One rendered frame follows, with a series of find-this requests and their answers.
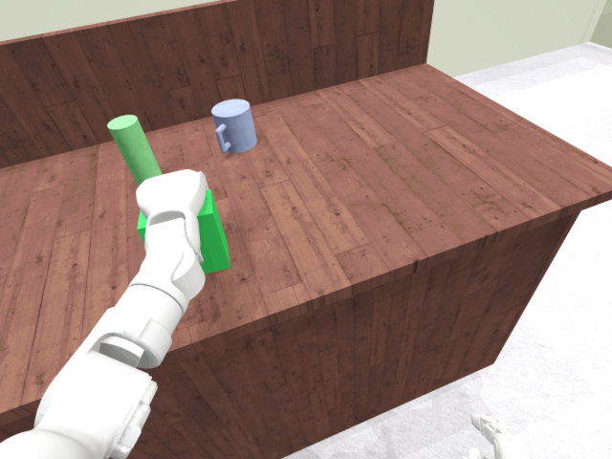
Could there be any left robot hand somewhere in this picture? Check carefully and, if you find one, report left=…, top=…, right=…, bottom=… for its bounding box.
left=136, top=169, right=209, bottom=264

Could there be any table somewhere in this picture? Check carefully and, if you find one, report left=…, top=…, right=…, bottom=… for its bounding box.
left=0, top=0, right=612, bottom=459

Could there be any left robot upper arm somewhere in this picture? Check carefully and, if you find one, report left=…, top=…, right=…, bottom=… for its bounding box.
left=0, top=350, right=158, bottom=459

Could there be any robot left forearm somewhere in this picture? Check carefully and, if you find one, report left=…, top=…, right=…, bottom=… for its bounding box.
left=34, top=206, right=206, bottom=428

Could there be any sponge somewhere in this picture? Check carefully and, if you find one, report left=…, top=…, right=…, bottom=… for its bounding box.
left=137, top=189, right=230, bottom=274

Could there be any right robot hand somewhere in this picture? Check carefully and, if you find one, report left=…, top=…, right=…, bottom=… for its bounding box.
left=462, top=412, right=531, bottom=459

